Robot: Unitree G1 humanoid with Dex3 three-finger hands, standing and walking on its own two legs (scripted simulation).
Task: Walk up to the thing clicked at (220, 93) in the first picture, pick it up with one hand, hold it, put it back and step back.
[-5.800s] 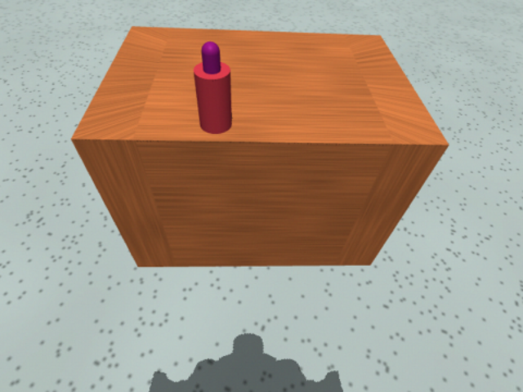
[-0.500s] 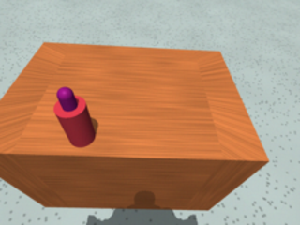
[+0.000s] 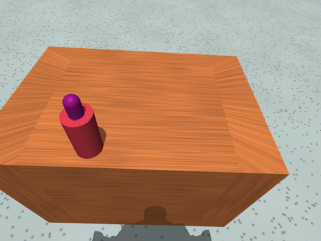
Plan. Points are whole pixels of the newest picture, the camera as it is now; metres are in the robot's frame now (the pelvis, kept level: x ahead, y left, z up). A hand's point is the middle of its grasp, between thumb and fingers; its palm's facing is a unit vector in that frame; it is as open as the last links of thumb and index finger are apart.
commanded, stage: stand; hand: left
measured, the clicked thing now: (81, 125) +0.41 +0.22 +0.03
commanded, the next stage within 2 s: rise first in 0.34 s
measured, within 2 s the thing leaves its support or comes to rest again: neither
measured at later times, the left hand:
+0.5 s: hand out of the picture +0.08 +0.25 -0.16, palm faces +0.01 -0.94 -0.34, open 7.6 cm
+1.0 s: hand (50, 220) +0.18 +0.25 -0.05, palm faces +0.28 -0.90 -0.34, open 16.4 cm
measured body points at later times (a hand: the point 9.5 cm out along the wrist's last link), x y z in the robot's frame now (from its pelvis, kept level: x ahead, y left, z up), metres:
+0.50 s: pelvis +0.00 +0.00 +0.00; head +0.01 +0.00 +0.45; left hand +0.08 +0.30 -0.13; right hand +0.09 -0.30 -0.13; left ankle -0.01 +0.12 -0.75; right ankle +0.00 -0.13 -0.75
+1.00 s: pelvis +0.00 +0.00 -0.01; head +0.01 -0.01 +0.44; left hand +0.16 +0.30 -0.03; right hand +0.17 -0.26 -0.09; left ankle -0.01 +0.12 -0.75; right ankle +0.00 -0.13 -0.75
